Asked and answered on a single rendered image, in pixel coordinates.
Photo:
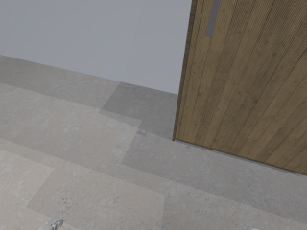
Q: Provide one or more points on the handle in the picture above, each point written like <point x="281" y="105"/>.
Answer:
<point x="212" y="18"/>

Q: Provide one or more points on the left robot hand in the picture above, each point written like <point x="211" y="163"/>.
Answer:
<point x="52" y="224"/>

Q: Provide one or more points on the wardrobe door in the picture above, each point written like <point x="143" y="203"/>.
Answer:
<point x="245" y="87"/>

